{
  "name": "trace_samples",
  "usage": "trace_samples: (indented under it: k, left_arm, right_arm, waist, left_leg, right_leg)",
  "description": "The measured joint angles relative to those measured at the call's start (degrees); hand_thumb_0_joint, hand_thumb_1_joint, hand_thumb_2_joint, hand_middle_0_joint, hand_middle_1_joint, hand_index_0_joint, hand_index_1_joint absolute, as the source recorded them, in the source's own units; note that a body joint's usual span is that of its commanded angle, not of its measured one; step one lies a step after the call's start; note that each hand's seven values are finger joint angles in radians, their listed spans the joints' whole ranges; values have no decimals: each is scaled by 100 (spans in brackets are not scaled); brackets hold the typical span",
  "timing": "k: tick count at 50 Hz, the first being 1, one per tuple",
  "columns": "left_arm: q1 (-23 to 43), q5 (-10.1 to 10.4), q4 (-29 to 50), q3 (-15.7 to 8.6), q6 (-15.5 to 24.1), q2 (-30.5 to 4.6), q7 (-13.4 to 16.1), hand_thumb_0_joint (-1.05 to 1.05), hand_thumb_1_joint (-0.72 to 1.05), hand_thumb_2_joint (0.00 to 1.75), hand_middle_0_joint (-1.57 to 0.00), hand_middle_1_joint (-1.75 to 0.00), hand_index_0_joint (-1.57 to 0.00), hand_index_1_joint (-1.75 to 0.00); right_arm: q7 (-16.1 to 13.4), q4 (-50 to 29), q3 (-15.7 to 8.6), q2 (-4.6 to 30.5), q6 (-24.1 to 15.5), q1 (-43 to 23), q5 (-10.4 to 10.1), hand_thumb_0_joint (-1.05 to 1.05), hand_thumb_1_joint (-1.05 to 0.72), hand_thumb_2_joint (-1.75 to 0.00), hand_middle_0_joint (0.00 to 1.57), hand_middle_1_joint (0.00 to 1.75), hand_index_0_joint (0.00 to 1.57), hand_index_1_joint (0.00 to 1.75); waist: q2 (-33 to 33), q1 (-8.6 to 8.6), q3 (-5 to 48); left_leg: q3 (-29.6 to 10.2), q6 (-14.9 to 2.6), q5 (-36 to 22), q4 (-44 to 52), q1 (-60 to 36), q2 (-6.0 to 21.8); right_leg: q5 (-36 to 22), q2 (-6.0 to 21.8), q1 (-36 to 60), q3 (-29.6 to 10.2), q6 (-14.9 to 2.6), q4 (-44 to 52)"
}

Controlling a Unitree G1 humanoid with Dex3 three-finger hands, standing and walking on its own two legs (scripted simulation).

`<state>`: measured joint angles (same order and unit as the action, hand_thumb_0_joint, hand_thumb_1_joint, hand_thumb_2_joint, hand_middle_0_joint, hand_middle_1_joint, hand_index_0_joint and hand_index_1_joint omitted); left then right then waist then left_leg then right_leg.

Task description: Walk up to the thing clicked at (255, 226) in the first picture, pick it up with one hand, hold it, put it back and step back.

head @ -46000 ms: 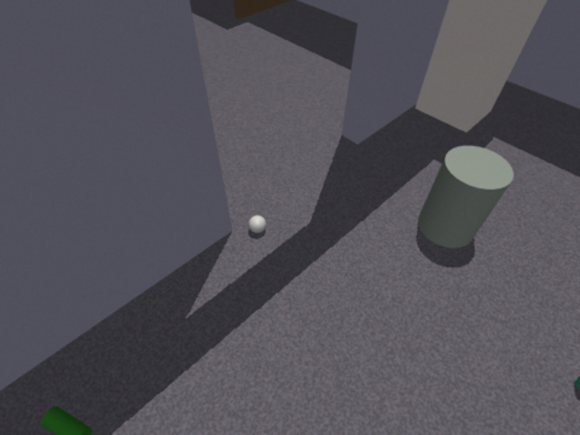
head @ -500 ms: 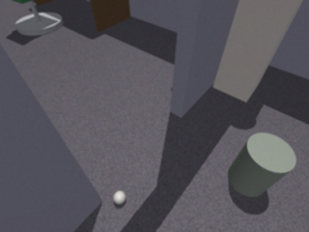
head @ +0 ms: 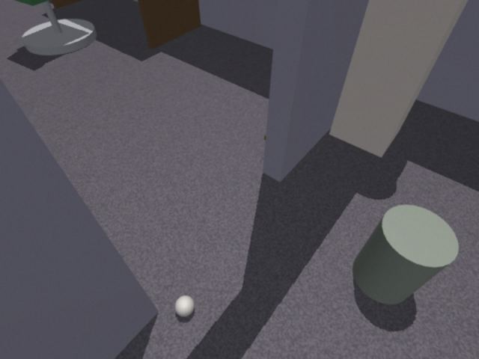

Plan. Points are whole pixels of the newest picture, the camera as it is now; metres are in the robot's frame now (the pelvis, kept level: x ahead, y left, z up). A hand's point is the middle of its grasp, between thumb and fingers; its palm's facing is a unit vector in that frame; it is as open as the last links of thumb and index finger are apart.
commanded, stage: stand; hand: left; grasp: from above
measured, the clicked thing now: (184, 305) +0.44 +0.22 -0.74
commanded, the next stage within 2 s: step back in 0.28 s
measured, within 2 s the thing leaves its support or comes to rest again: neither
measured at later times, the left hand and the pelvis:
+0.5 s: hand out of the picture +0.07 +0.28 -0.17, palm faces +0.00 -0.92 -0.38, open 7.4 cm; pelvis -0.04 +0.01 -0.01, yaw +0 degrees
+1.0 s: hand out of the picture -0.01 +0.30 -0.18, palm faces -0.12 -0.91 -0.39, open 7.4 cm; pelvis -0.14 +0.04 -0.03, yaw -6 degrees
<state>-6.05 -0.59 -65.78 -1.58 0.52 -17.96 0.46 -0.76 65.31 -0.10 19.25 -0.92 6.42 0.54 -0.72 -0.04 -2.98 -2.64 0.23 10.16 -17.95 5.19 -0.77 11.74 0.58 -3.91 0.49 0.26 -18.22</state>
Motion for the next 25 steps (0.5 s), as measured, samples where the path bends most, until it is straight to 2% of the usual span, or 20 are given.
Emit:
trace_samples:
  k: [15,18,21,22,25]
  left_arm:
    - [-49,18,61,-16,-2,-60,-28,0,90,90,-20,-30,-20,-30]
    - [-25,66,310,-127,-18,-110,-3,0,90,90,-20,-30,-20,-30]
    - [26,66,577,-203,-73,-188,21,0,90,90,-21,-30,-21,-30]
    - [44,51,664,-217,-97,-215,30,0,90,90,-21,-30,-21,-30]
    - [62,-27,922,-249,-159,-303,63,0,90,90,-21,-30,-21,-30]
  right_arm:
    - [43,-9,1,19,23,47,5,0,-90,-90,20,30,20,30]
    - [62,-194,-49,80,114,-71,-30,0,-90,-90,20,30,20,30]
    - [69,-418,-117,166,197,-139,-58,0,-90,-90,20,30,20,30]
    - [73,-489,-144,197,232,-146,-55,0,-90,-90,20,30,20,30]
    - [101,-718,-218,261,335,-101,-42,0,-90,-90,20,30,20,30]
  waist:
    - [2,22,16]
    - [-31,58,-198]
    - [-39,73,-416]
    - [-17,64,-478]
    - [142,37,-577]
  left_leg:
    - [10,22,-17,-28,70,27]
    - [-5,8,146,-517,410,61]
    - [-7,-82,236,-1185,838,47]
    - [-13,-115,384,-1538,999,-3]
    - [-18,-222,1416,-2685,1366,-240]
  right_leg:
    - [-5,-27,-92,-10,-29,-62]
    - [73,-73,-349,6,-57,-377]
    - [154,-78,-600,22,-76,-707]
    - [187,-51,-678,8,-72,-828]
    - [282,103,-938,-102,-34,-1179]
